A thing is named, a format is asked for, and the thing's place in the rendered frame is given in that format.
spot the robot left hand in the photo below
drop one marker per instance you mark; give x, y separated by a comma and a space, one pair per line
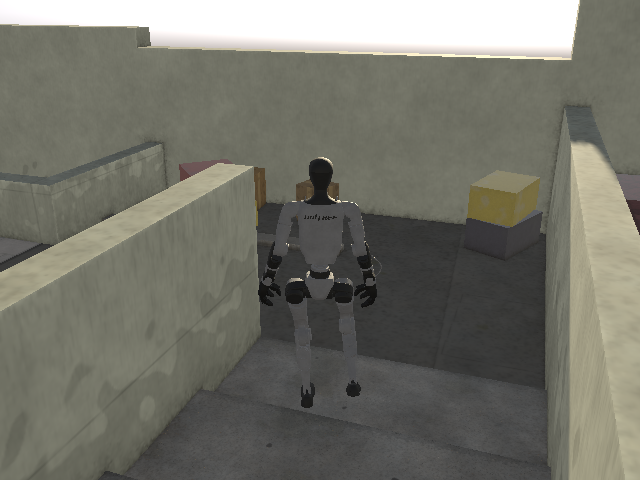
264, 290

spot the robot left forearm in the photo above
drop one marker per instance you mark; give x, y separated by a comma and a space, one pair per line
271, 268

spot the robot right thigh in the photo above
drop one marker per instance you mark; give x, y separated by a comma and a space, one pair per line
343, 291

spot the robot left upper arm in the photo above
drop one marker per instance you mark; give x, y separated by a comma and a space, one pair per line
289, 210

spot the robot right shin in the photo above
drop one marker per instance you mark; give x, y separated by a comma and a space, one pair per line
350, 351

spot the robot right forearm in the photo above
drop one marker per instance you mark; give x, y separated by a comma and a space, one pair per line
366, 268

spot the robot right upper arm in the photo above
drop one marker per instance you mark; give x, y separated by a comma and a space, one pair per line
352, 211

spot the robot right hand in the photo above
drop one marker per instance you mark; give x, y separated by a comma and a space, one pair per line
370, 291

